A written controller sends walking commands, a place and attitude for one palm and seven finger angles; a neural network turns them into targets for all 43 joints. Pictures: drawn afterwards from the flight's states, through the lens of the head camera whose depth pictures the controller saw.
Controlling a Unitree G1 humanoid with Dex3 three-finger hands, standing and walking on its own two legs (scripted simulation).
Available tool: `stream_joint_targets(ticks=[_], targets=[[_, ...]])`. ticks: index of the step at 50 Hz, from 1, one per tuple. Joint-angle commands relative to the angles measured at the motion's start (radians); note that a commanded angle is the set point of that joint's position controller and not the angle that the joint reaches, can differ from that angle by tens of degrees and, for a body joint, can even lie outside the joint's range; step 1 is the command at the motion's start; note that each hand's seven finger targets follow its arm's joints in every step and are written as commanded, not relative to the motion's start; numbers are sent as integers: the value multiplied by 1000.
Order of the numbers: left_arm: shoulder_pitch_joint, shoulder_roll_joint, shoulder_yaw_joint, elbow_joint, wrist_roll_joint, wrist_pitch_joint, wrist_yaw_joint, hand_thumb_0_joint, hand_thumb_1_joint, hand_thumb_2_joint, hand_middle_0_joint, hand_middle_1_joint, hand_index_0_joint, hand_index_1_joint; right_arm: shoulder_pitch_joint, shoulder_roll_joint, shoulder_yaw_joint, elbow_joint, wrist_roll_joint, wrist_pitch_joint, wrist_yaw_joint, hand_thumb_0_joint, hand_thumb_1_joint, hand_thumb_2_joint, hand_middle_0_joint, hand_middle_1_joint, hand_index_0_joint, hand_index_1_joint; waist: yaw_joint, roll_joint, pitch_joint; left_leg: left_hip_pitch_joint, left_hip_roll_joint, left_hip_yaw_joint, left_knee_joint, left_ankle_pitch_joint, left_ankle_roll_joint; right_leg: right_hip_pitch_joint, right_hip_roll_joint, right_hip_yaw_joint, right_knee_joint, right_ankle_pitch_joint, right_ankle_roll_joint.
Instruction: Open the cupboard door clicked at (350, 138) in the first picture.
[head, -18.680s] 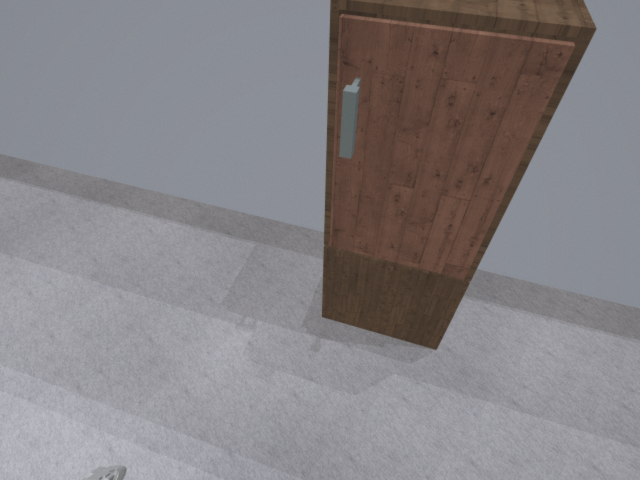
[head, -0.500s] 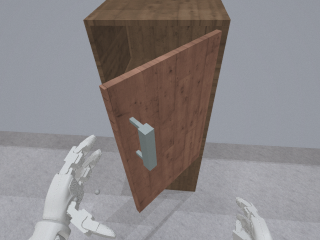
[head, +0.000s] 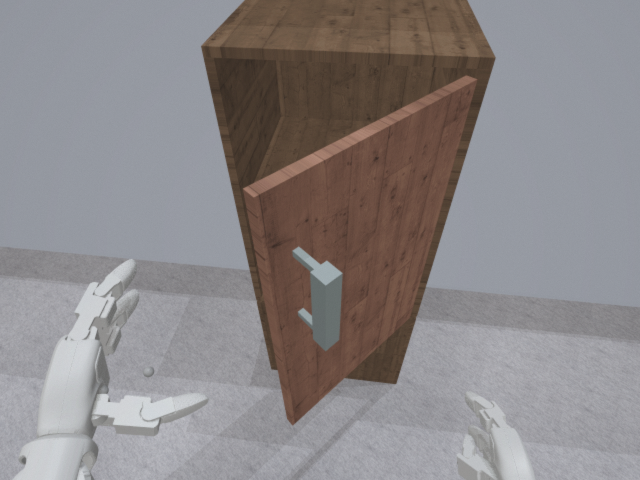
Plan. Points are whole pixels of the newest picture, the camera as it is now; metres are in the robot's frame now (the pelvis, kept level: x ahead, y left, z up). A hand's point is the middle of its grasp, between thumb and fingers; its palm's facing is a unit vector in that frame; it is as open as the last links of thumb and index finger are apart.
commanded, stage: draw the hand back to the body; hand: left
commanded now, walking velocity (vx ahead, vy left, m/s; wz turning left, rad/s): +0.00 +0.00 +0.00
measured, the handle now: (314, 298) +0.31 +0.05 +0.08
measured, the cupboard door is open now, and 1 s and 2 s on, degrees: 50 50 50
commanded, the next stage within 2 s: step back with the hand held close in 0.80 s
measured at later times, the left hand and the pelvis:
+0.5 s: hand (71, 323) +0.21 +0.27 +0.16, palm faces +0.44 -0.81 -0.39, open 8.3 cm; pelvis +0.02 +0.00 +0.01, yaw -1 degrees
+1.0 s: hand (84, 328) +0.20 +0.25 +0.16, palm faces +0.42 -0.81 -0.41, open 7.4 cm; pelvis +0.01 -0.01 +0.01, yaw -1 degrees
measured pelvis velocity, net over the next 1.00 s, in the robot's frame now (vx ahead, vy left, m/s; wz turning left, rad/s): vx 0.01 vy -0.01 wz -0.02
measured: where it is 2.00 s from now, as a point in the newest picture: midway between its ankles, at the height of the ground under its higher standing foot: outside the picture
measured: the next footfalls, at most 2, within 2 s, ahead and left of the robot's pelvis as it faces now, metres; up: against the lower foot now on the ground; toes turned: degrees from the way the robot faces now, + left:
none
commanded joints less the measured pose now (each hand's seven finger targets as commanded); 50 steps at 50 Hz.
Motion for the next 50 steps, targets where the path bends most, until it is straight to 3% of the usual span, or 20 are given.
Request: stream_joint_targets(ticks=[1, 4, 6, 8, 13, 21, 24, 27, 31, 35, 45, 46, 47, 48, 50], targets=[[-65, 146, 134, -217, 11, -78, 34, 0, 200, 600, -175, -300, -175, -300, -138, -113, -55, -148, -8, -55, 1, 0, -900, -900, 200, 300, 200, 300, 5, 0, -72, 234, 47, -95, -137, 135, -27, -116, -21, 22, -131, 163, -6], [-77, 146, 152, -211, 10, -75, 37, 0, 305, 645, -179, -300, -179, -300, -139, -117, -60, -139, -8, -49, 7, 0, -900, -900, 200, 300, 200, 300, 1, 6, -53, 243, 51, -96, -161, 145, -31, -109, -18, 21, -142, 172, -2], [-89, 178, 188, -221, 15, -81, 43, 0, 375, 675, -181, -300, -181, -300, -137, -124, -66, -130, -9, -50, 10, 0, -900, -900, 200, 300, 200, 300, 7, 5, -82, 259, 54, -99, -161, 188, -33, -83, -17, 22, -141, 197, -5], [-68, 171, 202, -208, 11, -80, 42, 0, 445, 705, -184, -300, -184, -300, -134, -121, -71, -126, -7, -45, 13, 0, -900, -900, 200, 300, 200, 300, 7, -10, -82, 267, 58, -98, -165, 213, -36, -82, -16, 18, -141, 211, -2], [-85, 194, 255, -188, 6, -76, 43, 0, 620, 780, -190, -300, -190, -300, -134, -123, -78, -113, -4, -33, 20, 0, -900, -900, 200, 300, 200, 300, 7, 18, -62, 267, 59, -93, -168, 250, -41, -78, -16, 20, -151, 233, -1], [-146, 273, 367, -147, -6, -75, 50, 0, 900, 900, -200, -300, -200, -300, -136, -130, -90, -97, -1, -24, 15, 0, -900, -900, 200, 300, 200, 300, 13, 11, -75, 266, 53, -75, -163, 261, -34, -53, -18, 25, -169, 271, -2], [-130, 211, 305, -140, -6, -72, 40, 0, 900, 900, -200, -300, -200, -300, -136, -130, -92, -99, 0, -25, 23, 0, -900, -900, 200, 300, 200, 300, 5, 23, -69, 283, 53, -73, -163, 273, -33, -68, -19, 26, -171, 276, 3], [-124, 220, 311, -126, -8, -66, 41, 0, 900, 900, -200, -300, -200, -300, -141, -135, -96, -100, -2, -23, 22, 0, -900, -900, 200, 300, 200, 300, 7, -24, -58, 266, 48, -67, -163, 257, -26, -64, -20, 28, -177, 285, 5], [-151, 260, 340, -147, -6, -73, 44, 0, 900, 900, -200, -300, -200, -300, -145, -131, -95, -98, 0, -22, 18, 0, -900, -900, 200, 300, 200, 300, 11, 0, -63, 261, 41, -62, -162, 233, -25, -50, -24, 30, -186, 276, 2], [-142, 257, 346, -157, -9, -81, 45, 0, 900, 900, -200, -300, -200, -300, -148, -122, -93, -91, -1, -32, 15, 0, -900, -900, 200, 300, 200, 300, 12, 36, -61, 273, 40, -58, -159, 224, -28, -62, -24, 34, -193, 268, 3], [-143, 235, 330, -119, -15, -88, 37, 0, 900, 900, -200, -300, -200, -300, -157, -123, -97, -86, -1, -32, 12, 0, -900, -900, 200, 300, 200, 300, 8, -26, -29, 271, 38, -51, -165, 187, -21, -77, -23, 40, -217, 245, 9], [-200, 264, 338, -174, -14, -94, 40, 0, 900, 900, -200, -300, -200, -300, -163, -124, -96, -90, 2, -34, 10, 0, -900, -900, 200, 300, 200, 300, 9, -3, -50, 274, 34, -52, -161, 190, -19, -59, -28, 44, -217, 257, 7], [-272, 396, 465, -233, -3, -124, 48, 0, 900, 900, -200, -300, -200, -300, -154, -147, -98, -119, 11, -20, 10, 0, -900, -900, 200, 300, 200, 300, -21, 22, 18, 248, 54, -66, -109, 155, 2, -176, -76, 137, -259, 316, 26], [-181, 314, 406, -156, 1, -124, 38, 0, 900, 900, -200, -300, -200, -300, -149, -130, -95, -97, 3, -4, 8, 0, -900, -900, 200, 300, 200, 300, -26, -13, -2, 238, 53, -77, -91, 170, 5, -157, -94, 129, -242, 360, 29], [-109, 263, 364, -120, 7, -117, 30, 0, 900, 900, -200, -300, -200, -300, -135, -135, -101, -114, 4, 17, 13, 0, -900, -900, 200, 300, 200, 300, -27, -34, -42, 239, 62, -67, -83, 217, 1, -145, -99, 123, -211, 413, 45]])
